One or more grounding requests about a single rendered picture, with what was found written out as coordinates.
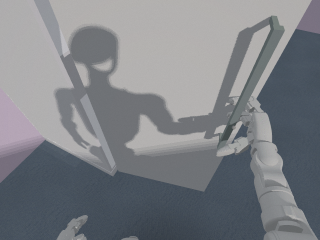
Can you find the robot right upper arm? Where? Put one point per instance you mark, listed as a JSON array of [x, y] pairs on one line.
[[284, 235]]

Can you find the robot left hand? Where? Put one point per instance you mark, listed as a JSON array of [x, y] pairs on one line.
[[72, 228]]

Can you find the handle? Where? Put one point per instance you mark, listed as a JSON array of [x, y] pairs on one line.
[[270, 44]]

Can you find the robot right hand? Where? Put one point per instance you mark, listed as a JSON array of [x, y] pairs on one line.
[[257, 122]]

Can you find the right robot forearm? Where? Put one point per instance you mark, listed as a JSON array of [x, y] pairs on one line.
[[279, 209]]

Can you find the fridge door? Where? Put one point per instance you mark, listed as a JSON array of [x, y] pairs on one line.
[[159, 75]]

